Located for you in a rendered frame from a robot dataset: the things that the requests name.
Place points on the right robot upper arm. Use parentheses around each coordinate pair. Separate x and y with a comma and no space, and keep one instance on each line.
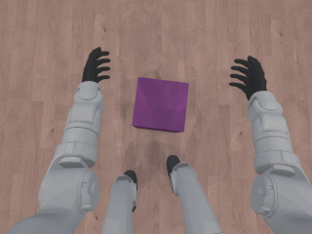
(284,202)

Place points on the robot right forearm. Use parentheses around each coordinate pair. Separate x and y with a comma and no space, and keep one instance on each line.
(271,138)

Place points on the right robot thigh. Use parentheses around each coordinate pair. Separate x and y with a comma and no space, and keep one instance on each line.
(198,215)

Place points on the carton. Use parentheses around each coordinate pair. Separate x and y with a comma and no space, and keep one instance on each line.
(160,105)

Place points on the left robot foot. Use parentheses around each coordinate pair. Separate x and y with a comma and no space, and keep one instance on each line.
(131,174)

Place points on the right robot hand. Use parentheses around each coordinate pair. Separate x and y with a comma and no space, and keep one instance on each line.
(255,80)

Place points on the left robot hand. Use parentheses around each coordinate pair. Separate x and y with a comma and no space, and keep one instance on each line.
(91,69)

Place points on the left robot upper arm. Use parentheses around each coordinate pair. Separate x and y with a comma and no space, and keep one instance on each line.
(66,195)

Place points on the robot left forearm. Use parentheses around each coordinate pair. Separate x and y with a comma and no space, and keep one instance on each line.
(78,147)

